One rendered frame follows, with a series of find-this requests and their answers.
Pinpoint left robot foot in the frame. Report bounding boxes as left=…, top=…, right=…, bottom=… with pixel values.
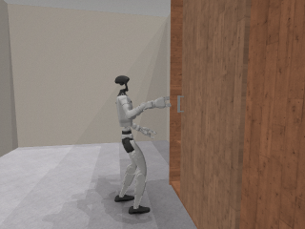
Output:
left=114, top=195, right=134, bottom=202

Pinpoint robot left hand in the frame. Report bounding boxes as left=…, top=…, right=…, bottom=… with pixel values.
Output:
left=141, top=127, right=156, bottom=138

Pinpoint right robot shin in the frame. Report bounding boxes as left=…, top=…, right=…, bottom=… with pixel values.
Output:
left=133, top=173, right=148, bottom=209

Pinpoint robot right hand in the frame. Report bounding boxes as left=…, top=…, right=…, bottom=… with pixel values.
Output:
left=154, top=96, right=172, bottom=109

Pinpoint left robot forearm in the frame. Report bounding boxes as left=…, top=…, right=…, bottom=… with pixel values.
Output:
left=130, top=122, right=143, bottom=132

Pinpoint right robot forearm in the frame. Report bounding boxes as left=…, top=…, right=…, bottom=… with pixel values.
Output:
left=127, top=100, right=155, bottom=118

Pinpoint handle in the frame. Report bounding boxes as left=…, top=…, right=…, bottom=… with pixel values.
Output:
left=177, top=95, right=184, bottom=113

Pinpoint right robot upper arm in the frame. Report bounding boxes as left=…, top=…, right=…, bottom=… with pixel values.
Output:
left=118, top=95, right=137, bottom=120

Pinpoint wardrobe door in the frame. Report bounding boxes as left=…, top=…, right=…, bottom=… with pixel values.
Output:
left=239, top=0, right=305, bottom=229
left=180, top=0, right=252, bottom=229

